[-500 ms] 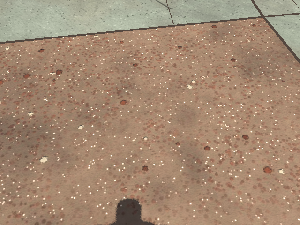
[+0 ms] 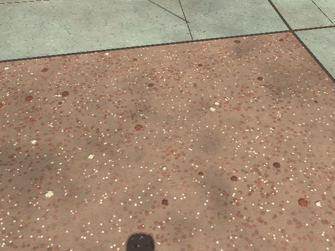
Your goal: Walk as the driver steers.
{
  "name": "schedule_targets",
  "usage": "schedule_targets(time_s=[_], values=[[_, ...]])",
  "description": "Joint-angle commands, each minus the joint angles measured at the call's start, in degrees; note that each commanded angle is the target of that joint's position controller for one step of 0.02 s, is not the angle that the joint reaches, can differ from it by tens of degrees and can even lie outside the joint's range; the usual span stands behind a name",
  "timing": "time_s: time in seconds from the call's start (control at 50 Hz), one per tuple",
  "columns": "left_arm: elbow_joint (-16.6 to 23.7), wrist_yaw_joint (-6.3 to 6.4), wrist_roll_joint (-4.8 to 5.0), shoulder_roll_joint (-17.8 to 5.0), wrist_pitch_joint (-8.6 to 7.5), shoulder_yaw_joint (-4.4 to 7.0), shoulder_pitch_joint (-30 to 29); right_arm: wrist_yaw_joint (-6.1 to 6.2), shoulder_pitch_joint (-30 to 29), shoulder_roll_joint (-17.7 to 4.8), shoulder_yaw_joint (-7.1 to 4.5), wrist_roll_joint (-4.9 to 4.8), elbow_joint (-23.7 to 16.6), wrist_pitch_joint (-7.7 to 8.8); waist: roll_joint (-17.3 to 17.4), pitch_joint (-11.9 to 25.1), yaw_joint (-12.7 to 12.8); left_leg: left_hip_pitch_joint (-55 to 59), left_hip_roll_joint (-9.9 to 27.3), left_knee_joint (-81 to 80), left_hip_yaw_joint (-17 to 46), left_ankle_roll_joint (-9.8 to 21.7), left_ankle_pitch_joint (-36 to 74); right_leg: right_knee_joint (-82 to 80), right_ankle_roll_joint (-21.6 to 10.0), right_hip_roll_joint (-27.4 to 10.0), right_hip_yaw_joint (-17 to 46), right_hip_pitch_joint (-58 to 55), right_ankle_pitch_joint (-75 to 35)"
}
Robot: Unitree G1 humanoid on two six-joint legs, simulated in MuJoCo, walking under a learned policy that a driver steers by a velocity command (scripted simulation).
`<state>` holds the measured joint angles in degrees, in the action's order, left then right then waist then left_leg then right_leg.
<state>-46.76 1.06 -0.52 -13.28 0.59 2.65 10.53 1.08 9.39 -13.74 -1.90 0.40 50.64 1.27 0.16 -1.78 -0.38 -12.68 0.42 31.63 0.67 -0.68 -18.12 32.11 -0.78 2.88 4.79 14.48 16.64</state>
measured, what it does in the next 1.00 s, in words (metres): lifts its left foot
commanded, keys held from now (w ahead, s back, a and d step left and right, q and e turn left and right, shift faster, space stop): no key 0.64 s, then w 0.36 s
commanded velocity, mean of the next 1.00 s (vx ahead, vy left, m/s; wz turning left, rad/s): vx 0.09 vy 0.00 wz -0.01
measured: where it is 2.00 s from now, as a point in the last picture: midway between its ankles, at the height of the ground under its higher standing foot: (174, 234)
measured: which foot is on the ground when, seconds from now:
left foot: down 0.00-0.92, up 0.94-1.00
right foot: down 0.00-1.00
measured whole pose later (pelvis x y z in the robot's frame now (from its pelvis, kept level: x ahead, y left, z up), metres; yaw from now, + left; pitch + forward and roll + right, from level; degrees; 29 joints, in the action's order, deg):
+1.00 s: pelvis +0.06 -0.02 +0.00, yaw +0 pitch +0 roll +0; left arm -61.6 -0.3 0.7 -12.4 -6.1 2.8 19.4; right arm 0.5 17.2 -15.1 -2.7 -2.4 58.3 4.3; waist 2.1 0.8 1.0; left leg -21.1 0.6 57.4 1.8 3.1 -24.5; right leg 27.9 -3.0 1.7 -1.5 9.7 18.7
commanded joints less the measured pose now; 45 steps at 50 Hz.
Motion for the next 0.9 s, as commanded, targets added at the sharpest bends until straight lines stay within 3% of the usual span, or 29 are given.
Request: schedule_targets(time_s=[0.02, 0.64, 0.66, 0.68, 0.72, 0.74, 0.78, 0.8, 0.84, 0.86, 0.88, 0.9], values=[[2.26, 0.37, 0.08, -6.29, -0.71, 1.45, -0.42, 0.15, 0.18, -6.47, -1.42, -0.04, -1.65, 0.51, -0.61, 3.17, -0.19, 0.61, 2.56, -4.57, 2.41, 1.48, 11.78, -4.75, -2.05, -4.20, 3.97, -2.14, -14.66], [-11.04, 1.22, 0.44, -4.94, -0.70, 0.52, 0.79, 1.00, 5.02, -4.74, -0.30, -0.12, 8.08, 0.33, -0.17, -0.31, 0.01, -0.46, 1.08, -8.55, 1.54, 1.79, 6.19, -7.84, -0.68, -3.00, 1.40, -2.56, -9.36], [-11.87, 1.25, 0.42, -4.30, -0.64, 0.32, 1.81, 1.05, 6.22, -4.21, -0.17, -0.12, 8.80, 0.25, 0.04, 0.90, 0.02, -0.06, 0.63, -9.14, 1.20, 2.01, 0.24, -8.00, -0.77, -2.30, 0.67, -2.94, -3.52], [-12.18, 1.35, 0.73, -4.64, -0.56, 0.45, 2.06, 1.21, 6.67, -4.98, -0.46, -0.51, 9.02, 0.07, 0.62, -0.19, -0.04, -0.93, 0.15, -9.29, 1.32, 2.85, -8.80, -6.99, -1.21, -1.03, -0.45, -1.25, 6.10], [-11.66, 1.35, 1.18, -5.35, -1.18, 0.64, 1.44, 1.49, 7.24, -6.85, -1.04, -1.15, 8.40, 0.18, 2.47, -4.23, -0.60, -3.46, 2.67, -11.65, 5.97, 6.11, -24.64, -4.19, -2.42, -0.29, -1.49, 5.26, 19.77], [-10.98, 1.14, 1.40, -4.66, -2.05, 0.49, 0.33, 1.45, 8.95, -7.75, -1.34, -1.51, 8.52, 0.74, 4.23, -5.72, -1.37, -2.50, 5.99, -14.12, 10.95, 8.28, -28.33, -1.52, -2.58, -0.57, -1.98, 8.71, 18.88], [-9.93, 0.31, 1.85, -2.27, -3.99, 0.02, -1.49, 1.19, 11.42, -10.79, -2.54, -1.82, 9.15, 1.87, 10.13, -6.38, -1.86, 0.38, 16.09, -21.30, 24.70, 13.59, -30.63, 8.93, -1.90, -1.12, -5.71, 12.53, 8.00], [-9.71, -0.11, 1.95, -2.80, -4.58, 0.14, -2.12, 1.07, 10.85, -10.70, -2.68, -1.66, 8.66, 2.18, 9.24, -7.03, -1.68, -1.18, 18.22, -22.81, 27.28, 14.83, -28.54, 11.73, -2.38, -2.93, -4.74, 12.63, 6.96], [-10.26, -0.66, 2.29, -2.19, -5.31, 0.13, 0.20, 0.52, 7.54, -10.05, -2.54, -1.84, 7.09, 2.51, 8.86, -6.85, 0.75, -3.60, 16.86, -22.05, 23.25, 13.25, -23.59, 7.55, -3.82, -3.93, -5.31, 8.42, 9.98], [-11.50, -0.76, 2.43, -1.97, -5.61, 0.21, 3.27, 0.28, 4.36, -9.75, -2.46, -2.53, 5.99, 2.32, 8.57, -6.71, 3.01, -7.75, 13.71, -20.30, 17.81, 11.04, -20.39, -0.77, -4.42, -3.31, -6.69, 0.18, 7.07], [-13.65, -0.69, 2.25, -2.64, -5.66, 0.80, 7.17, 0.14, 3.43, -9.33, -2.41, -2.67, 5.39, 2.11, 7.56, -5.43, 4.42, -11.14, 9.80, -16.75, 12.80, 9.13, -16.12, -5.32, -3.74, -1.19, -8.15, -8.43, 1.37], [-15.47, -0.63, 1.96, -3.88, -5.53, 1.43, 11.71, 0.10, 2.70, -7.99, -2.04, -2.47, 4.74, 2.25, 4.42, -3.57, 5.78, -14.03, 6.70, -10.07, 8.52, 7.38, -10.22, -6.95, -3.53, -2.22, -5.39, -14.69, -0.84]])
